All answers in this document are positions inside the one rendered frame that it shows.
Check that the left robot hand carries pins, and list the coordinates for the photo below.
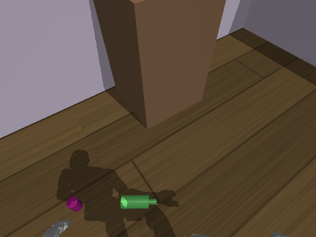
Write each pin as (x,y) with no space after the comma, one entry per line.
(57,228)

